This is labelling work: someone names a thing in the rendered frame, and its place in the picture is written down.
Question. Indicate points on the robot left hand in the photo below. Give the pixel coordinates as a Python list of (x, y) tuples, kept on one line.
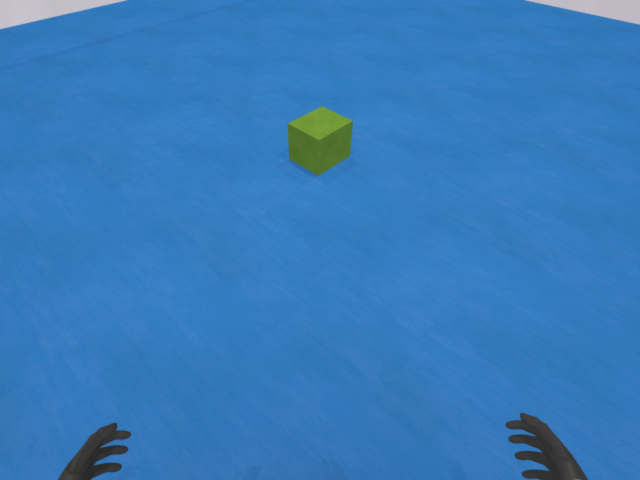
[(82, 467)]

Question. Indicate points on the robot right hand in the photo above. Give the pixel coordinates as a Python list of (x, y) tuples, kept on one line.
[(555, 456)]

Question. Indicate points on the carton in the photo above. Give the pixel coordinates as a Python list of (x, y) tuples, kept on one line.
[(319, 140)]

